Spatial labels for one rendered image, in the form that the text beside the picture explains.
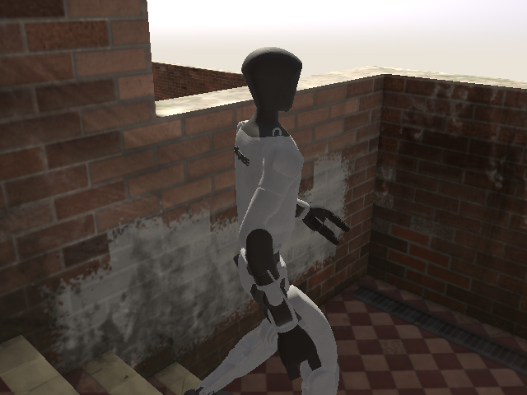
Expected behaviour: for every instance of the robot torso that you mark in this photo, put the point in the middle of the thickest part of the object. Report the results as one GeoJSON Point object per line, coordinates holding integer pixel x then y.
{"type": "Point", "coordinates": [249, 156]}

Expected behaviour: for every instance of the robot right hand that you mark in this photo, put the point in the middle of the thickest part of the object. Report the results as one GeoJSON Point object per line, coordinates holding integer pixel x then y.
{"type": "Point", "coordinates": [294, 347]}

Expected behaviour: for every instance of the robot left forearm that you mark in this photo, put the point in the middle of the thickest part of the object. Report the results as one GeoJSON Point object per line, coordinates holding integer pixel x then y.
{"type": "Point", "coordinates": [302, 208]}

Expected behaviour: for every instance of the robot left upper arm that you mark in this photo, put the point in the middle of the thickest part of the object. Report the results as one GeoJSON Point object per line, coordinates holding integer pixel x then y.
{"type": "Point", "coordinates": [240, 124]}

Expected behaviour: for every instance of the right robot shin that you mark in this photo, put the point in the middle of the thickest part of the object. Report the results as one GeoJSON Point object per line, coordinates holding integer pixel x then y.
{"type": "Point", "coordinates": [322, 382]}

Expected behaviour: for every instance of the robot right upper arm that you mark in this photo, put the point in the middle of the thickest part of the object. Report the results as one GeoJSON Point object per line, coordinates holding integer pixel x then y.
{"type": "Point", "coordinates": [282, 165]}

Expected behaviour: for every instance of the robot right forearm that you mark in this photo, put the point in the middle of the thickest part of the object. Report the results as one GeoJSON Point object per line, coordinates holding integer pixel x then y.
{"type": "Point", "coordinates": [259, 248]}

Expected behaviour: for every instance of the robot left hand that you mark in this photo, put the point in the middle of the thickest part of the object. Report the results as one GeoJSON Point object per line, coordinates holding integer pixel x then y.
{"type": "Point", "coordinates": [315, 220]}

